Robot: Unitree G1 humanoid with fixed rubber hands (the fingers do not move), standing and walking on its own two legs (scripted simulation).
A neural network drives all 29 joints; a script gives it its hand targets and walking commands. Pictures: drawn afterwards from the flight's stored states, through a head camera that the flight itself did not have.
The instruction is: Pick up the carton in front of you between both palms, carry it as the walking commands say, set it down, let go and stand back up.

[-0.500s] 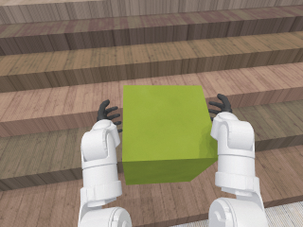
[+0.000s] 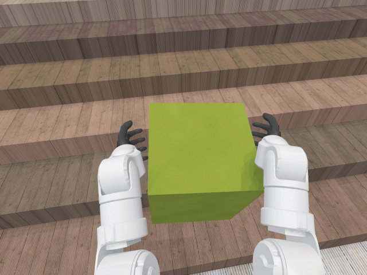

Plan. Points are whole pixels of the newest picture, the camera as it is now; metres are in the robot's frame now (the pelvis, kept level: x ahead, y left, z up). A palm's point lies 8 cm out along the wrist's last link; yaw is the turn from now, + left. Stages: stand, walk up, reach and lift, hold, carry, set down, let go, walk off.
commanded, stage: carry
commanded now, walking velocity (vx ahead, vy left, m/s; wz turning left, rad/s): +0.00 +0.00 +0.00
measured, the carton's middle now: (194, 168) +0.35 +0.00 +0.04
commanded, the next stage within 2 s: none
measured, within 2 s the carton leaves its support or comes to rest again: neither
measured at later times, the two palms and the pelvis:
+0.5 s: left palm (125, 154) +0.32 +0.15 +0.12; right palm (268, 146) +0.33 -0.15 +0.13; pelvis +0.00 +0.00 +0.00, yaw +0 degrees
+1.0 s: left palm (133, 116) +0.43 +0.15 +0.14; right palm (257, 107) +0.44 -0.15 +0.15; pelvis +0.10 +0.00 -0.01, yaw -1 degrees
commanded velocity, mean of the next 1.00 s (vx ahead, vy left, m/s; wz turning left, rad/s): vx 0.25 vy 0.00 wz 0.00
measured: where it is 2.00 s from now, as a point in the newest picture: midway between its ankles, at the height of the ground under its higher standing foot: (163, 185)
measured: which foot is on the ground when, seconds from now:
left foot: down 0.00-0.94, up 0.96-1.00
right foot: down 0.00-1.00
